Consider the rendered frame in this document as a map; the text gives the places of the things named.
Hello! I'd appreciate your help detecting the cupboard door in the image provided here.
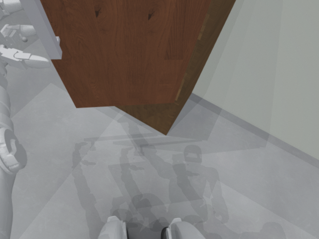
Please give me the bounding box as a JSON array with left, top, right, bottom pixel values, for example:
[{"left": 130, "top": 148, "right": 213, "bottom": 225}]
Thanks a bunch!
[{"left": 40, "top": 0, "right": 211, "bottom": 108}]

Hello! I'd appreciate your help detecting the handle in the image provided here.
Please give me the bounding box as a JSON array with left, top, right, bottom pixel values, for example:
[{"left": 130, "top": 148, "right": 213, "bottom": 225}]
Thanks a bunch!
[{"left": 19, "top": 0, "right": 62, "bottom": 59}]

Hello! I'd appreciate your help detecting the right robot shin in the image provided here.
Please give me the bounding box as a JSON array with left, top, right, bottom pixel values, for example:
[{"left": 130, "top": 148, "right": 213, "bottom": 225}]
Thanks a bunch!
[{"left": 170, "top": 218, "right": 181, "bottom": 226}]

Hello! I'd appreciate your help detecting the robot right thigh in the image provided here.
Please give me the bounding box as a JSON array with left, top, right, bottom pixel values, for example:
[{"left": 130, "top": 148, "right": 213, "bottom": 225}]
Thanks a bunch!
[{"left": 166, "top": 222, "right": 206, "bottom": 239}]

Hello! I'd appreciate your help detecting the robot left upper arm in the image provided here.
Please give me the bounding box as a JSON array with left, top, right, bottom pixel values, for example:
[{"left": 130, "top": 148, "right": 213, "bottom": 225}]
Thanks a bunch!
[{"left": 0, "top": 127, "right": 27, "bottom": 239}]

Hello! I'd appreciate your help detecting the left robot hand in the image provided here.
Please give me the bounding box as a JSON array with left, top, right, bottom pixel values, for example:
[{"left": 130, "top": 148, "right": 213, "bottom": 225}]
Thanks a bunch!
[{"left": 0, "top": 0, "right": 51, "bottom": 70}]

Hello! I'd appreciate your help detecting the robot left forearm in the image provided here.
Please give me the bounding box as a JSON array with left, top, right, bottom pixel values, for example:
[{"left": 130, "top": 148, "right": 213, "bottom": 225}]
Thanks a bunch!
[{"left": 0, "top": 61, "right": 14, "bottom": 133}]

